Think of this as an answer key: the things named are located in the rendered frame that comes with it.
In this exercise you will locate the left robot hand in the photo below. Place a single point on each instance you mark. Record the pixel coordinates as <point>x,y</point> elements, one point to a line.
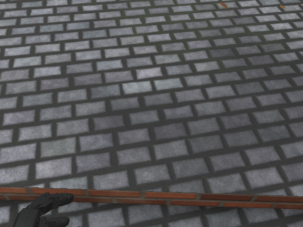
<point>30,216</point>

